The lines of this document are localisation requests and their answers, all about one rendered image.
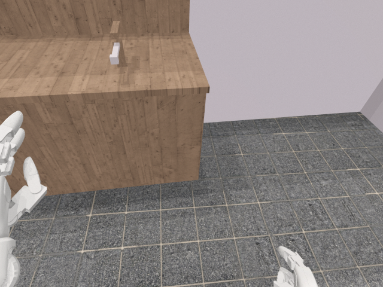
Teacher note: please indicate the tap lever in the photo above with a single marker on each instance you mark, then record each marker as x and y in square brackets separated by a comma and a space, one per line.
[114, 56]

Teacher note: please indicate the robot left hand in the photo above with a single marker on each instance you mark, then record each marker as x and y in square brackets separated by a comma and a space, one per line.
[11, 138]

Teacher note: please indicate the robot left forearm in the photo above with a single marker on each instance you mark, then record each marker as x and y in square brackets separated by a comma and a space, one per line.
[9, 264]

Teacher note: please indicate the robot right hand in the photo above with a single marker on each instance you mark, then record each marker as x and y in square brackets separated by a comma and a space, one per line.
[302, 277]

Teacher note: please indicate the counter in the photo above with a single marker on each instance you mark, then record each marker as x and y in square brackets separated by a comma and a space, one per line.
[90, 125]

